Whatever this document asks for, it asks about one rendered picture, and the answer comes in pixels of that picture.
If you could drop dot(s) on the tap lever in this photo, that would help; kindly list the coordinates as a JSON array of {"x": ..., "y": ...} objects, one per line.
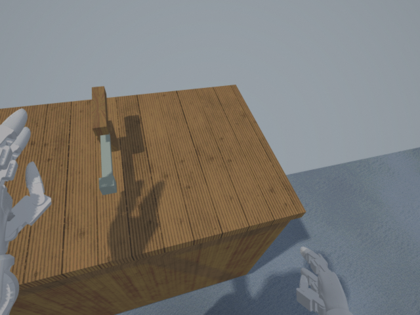
[{"x": 107, "y": 184}]

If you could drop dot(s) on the robot left forearm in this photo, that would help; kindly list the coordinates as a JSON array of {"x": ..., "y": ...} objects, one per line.
[{"x": 9, "y": 286}]

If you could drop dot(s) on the counter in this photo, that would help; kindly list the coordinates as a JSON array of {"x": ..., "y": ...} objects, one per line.
[{"x": 200, "y": 197}]

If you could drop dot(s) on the left robot hand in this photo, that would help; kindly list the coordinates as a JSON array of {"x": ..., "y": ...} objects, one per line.
[{"x": 13, "y": 139}]

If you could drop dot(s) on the right robot hand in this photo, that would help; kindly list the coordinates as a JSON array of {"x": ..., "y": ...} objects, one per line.
[{"x": 326, "y": 291}]

